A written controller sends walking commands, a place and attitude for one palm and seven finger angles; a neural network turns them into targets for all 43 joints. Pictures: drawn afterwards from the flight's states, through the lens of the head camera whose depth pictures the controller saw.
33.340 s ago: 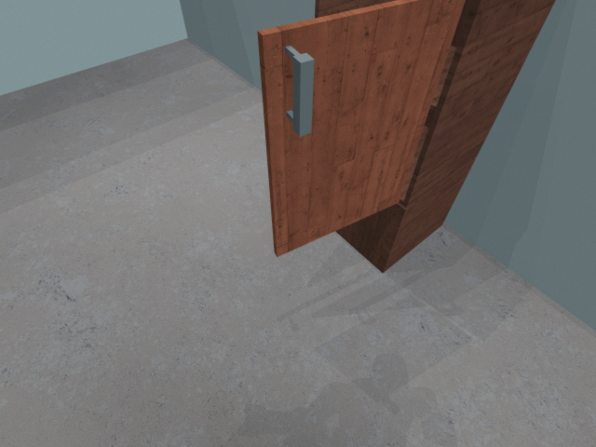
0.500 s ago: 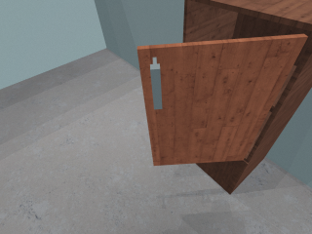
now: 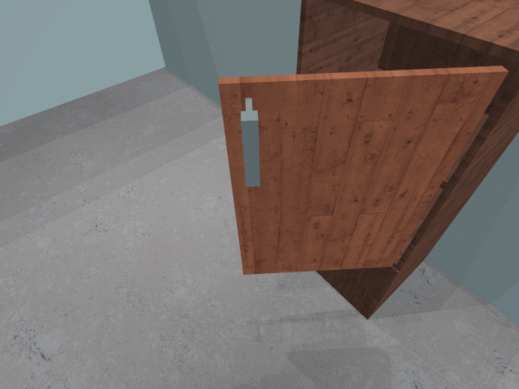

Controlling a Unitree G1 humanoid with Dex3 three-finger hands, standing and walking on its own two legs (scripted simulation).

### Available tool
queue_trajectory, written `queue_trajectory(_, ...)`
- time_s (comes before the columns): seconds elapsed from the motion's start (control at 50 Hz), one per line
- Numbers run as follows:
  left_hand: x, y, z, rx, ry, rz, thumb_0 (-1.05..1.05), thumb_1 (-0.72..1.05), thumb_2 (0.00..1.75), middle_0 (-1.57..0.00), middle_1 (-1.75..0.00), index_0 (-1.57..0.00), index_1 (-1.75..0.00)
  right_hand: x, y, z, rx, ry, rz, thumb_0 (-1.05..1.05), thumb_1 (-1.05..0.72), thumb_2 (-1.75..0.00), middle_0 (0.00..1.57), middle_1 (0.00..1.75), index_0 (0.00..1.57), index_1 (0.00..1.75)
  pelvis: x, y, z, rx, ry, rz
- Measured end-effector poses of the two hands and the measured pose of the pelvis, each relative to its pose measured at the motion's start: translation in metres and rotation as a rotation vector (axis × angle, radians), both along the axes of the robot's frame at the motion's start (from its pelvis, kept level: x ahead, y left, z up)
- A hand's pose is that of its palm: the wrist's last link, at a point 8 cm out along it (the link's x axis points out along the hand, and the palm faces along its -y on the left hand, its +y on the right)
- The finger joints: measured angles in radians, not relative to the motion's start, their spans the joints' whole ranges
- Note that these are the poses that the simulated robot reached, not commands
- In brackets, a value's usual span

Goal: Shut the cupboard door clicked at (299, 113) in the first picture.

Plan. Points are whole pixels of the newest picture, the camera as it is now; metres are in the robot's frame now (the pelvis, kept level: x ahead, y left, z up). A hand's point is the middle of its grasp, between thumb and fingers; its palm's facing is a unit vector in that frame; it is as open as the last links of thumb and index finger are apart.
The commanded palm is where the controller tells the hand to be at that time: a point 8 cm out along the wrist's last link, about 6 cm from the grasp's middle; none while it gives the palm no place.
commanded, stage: look again from close up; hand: left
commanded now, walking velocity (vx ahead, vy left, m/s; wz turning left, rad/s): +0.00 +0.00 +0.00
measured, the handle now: (250, 143) +0.45 +0.04 +0.15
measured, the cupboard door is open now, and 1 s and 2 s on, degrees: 53 53 53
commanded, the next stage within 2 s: shuffle to correct the standing spot in 0.20 s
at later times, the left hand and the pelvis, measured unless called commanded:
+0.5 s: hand out of the picture +0.00 +0.13 -0.17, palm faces +0.04 -0.98 -0.18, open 7.3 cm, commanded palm none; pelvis +0.02 -0.03 +0.00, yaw +2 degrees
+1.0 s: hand out of the picture +0.00 +0.07 -0.19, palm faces +0.13 -0.98 -0.14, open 7.4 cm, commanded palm none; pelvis +0.02 -0.09 -0.01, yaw +4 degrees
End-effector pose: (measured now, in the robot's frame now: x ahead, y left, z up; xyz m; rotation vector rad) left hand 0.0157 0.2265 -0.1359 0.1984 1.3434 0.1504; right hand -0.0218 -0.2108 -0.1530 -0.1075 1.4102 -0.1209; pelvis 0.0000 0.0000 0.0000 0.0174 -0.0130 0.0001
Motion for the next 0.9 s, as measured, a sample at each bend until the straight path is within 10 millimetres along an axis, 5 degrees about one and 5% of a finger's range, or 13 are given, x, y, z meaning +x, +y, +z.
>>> queue_trajectory(0.28,-0.017,-0.025,-0.004,-0.028,0.060,0.038,0.01,0.93,0.90,-0.20,-0.29,-0.20,-0.30,0.030,-0.015,0.001,-0.012,-0.024,0.020,0.01,-0.91,-0.90,0.20,0.30,0.20,0.30,0.012,-0.014,0.001,-0.001,0.001,0.007)
queue_trajectory(0.58,-0.025,-0.055,-0.011,-0.063,0.094,0.086,0.01,0.92,0.90,-0.20,-0.29,-0.20,-0.30,0.038,-0.033,0.002,-0.024,0.013,0.038,0.01,-0.91,-0.90,0.20,0.30,0.20,0.30,0.021,-0.037,-0.002,0.003,0.008,0.045)
queue_trajectory(0.9,-0.028,-0.098,-0.023,-0.076,0.086,0.149,0.00,0.91,0.90,-0.20,-0.29,-0.20,-0.30,0.048,-0.093,-0.001,-0.101,0.047,0.038,0.01,-0.91,-0.90,0.20,0.30,0.20,0.30,0.019,-0.081,-0.012,-0.019,0.027,0.073)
